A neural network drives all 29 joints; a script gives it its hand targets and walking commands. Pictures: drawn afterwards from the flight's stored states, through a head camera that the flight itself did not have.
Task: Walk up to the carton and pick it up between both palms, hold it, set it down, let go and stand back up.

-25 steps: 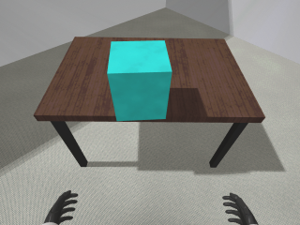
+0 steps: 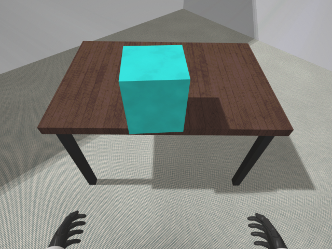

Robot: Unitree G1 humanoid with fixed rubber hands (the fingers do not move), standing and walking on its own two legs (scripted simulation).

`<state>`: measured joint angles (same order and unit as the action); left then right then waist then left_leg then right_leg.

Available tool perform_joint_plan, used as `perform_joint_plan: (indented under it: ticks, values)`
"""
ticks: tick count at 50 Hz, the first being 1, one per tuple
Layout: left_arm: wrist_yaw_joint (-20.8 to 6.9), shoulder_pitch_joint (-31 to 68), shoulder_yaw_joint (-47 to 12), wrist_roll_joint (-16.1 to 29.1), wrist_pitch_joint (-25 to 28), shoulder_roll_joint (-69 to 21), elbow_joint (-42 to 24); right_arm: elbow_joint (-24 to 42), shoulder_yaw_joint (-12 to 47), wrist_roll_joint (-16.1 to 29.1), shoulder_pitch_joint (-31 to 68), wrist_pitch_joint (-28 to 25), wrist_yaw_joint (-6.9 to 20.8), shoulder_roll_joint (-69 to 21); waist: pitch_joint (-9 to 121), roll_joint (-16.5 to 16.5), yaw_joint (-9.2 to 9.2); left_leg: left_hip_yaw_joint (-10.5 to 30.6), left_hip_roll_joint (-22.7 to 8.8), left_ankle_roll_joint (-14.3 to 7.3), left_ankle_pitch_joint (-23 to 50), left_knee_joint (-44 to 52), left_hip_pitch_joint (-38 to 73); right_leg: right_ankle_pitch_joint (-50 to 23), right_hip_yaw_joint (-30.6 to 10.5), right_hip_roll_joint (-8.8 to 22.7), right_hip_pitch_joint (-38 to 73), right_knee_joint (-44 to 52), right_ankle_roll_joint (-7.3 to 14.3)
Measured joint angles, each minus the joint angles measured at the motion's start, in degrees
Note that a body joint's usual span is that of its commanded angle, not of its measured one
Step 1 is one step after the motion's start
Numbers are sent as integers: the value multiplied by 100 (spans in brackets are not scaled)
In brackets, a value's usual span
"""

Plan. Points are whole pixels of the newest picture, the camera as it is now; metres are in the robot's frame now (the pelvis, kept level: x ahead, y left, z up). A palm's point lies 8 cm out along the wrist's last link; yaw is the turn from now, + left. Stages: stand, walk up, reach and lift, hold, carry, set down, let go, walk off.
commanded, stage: stand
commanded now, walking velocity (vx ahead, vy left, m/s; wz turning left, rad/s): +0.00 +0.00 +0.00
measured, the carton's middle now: (154, 91) +0.64 +0.05 -0.02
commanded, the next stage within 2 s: walk up in 0.90 s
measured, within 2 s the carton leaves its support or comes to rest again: neither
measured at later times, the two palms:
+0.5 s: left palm out of the picture +0.14 +0.26 -0.07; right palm out of the picture +0.14 -0.26 -0.07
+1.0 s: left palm out of the picture +0.13 +0.26 -0.07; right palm out of the picture +0.12 -0.26 -0.07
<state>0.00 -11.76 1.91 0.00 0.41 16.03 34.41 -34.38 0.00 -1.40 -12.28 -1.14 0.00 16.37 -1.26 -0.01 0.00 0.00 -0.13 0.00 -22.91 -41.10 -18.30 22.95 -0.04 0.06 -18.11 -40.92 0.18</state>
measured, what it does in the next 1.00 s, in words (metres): stands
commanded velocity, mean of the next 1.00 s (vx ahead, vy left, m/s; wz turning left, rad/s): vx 0.00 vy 0.00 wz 0.00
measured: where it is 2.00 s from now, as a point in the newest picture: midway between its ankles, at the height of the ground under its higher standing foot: outside the picture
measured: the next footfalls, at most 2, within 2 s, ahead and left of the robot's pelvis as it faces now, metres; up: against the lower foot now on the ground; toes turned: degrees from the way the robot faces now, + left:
right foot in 1.90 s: +0.20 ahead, -0.08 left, +0.00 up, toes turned +3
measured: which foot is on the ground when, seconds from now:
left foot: down 0.00-1.00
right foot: down 0.00-1.00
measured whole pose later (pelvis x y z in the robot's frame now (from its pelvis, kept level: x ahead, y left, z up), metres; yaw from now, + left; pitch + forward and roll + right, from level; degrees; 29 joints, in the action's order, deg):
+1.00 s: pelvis -0.03 +0.00 +0.00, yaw +0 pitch -2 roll +0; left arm 0.0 -11.8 1.9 0.0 0.4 16.5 34.4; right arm -34.4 0.0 -1.4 -12.3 -1.4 0.0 16.7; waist -1.3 0.0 0.0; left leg 0.0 -0.1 0.0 -20.9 -41.1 -18.3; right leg 20.9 0.0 0.1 -18.1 -40.9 0.2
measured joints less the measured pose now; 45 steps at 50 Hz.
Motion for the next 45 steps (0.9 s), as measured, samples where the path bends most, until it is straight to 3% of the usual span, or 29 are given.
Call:
perform_joint_plan:
  ticks: [45]
  values:
    - [0,0,0,0,1,44,0,0,0,0,0,-16,0,36,0,0,0,0,0,0,184,0,0,-185,0,0,0,0,1]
